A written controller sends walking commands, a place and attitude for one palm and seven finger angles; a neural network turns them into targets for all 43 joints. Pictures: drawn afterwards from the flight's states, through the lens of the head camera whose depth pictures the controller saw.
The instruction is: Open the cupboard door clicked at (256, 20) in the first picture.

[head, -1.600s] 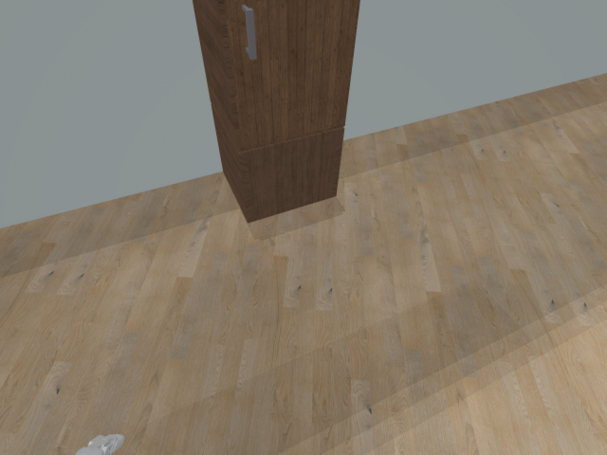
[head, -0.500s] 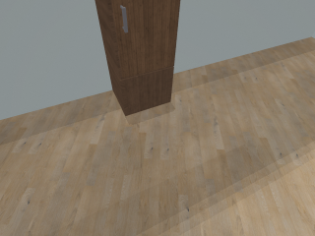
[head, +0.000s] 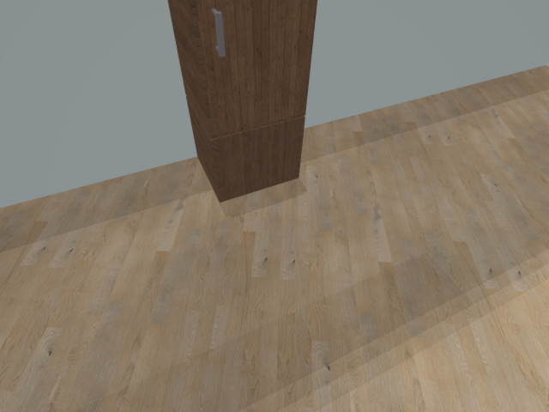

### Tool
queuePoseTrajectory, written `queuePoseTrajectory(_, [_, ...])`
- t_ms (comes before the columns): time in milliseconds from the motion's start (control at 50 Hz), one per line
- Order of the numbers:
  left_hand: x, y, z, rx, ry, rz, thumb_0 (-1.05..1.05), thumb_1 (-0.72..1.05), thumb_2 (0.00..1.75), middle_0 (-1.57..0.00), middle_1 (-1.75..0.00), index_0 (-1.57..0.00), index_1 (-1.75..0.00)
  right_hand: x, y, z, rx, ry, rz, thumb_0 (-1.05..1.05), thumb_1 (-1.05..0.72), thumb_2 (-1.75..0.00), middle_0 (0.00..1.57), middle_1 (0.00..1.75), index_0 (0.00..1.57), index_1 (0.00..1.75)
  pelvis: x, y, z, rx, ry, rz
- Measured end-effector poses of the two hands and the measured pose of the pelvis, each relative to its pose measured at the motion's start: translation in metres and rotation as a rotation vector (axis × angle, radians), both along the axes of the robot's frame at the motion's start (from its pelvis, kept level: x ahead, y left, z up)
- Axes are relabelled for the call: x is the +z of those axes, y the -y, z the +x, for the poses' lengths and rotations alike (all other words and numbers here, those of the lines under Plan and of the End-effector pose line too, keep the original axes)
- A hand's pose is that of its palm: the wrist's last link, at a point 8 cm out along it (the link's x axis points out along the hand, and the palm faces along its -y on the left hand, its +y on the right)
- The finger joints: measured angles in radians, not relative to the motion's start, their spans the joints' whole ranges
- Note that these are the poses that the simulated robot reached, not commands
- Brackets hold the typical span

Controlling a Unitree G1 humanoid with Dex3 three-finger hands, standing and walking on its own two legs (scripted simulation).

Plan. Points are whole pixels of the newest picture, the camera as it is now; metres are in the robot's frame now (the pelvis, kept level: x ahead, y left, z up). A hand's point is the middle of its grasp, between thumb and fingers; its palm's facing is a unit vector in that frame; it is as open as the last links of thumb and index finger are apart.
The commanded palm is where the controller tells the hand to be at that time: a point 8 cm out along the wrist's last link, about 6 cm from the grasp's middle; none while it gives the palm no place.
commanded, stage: walk to a spot facing it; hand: left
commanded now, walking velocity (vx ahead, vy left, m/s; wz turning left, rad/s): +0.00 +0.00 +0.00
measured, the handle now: (218, 32) +1.18 +0.26 +0.05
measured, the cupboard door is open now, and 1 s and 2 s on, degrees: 0 0 0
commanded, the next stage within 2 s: none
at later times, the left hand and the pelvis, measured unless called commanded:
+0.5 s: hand out of the picture +0.10 +0.15 -0.18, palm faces -0.12 -0.97 -0.23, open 7.3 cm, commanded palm none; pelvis +0.07 -0.04 -0.02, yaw -11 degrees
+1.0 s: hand (201, 315) +0.34 +0.17 -0.20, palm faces -0.36 -0.92 -0.18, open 7.4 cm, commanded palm none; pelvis +0.27 -0.01 -0.02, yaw -28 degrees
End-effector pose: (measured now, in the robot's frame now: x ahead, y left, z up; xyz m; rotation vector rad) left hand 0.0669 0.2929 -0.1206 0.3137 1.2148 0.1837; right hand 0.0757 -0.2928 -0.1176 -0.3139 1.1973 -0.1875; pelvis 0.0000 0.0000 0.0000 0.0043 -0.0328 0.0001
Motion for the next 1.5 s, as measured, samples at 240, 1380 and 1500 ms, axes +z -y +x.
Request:
queuePoseTrajectory(240, [-0.017, 0.020, -0.012, -0.004, -0.086, -0.051, 0.00, 0.91, 0.90, -0.20, -0.30, -0.20, -0.30, -0.016, -0.017, -0.015, -0.068, -0.017, 0.051, 0.00, -0.90, -0.90, 0.20, 0.30, 0.20, 0.30, -0.007, 0.001, 0.016, -0.068, -0.009, 0.004])
queuePoseTrajectory(1380, [-0.027, 0.245, 0.560, -0.731, -0.027, -0.214, 0.00, 0.91, 0.90, -0.19, -0.29, -0.20, -0.30, -0.011, -0.141, 0.095, -0.951, -0.266, 0.216, 0.00, -0.91, -0.90, 0.20, 0.30, 0.20, 0.29, -0.008, 0.054, 0.397, -0.728, -0.025, -0.009])
queuePoseTrajectory(1500, [-0.036, 0.348, 0.606, -0.871, -0.002, -0.264, 0.00, 0.91, 0.90, -0.19, -0.29, -0.20, -0.30, -0.021, -0.151, 0.114, -1.061, -0.347, 0.326, 0.00, -0.90, -0.90, 0.20, 0.30, 0.20, 0.29, -0.021, 0.100, 0.429, -0.797, -0.042, -0.011])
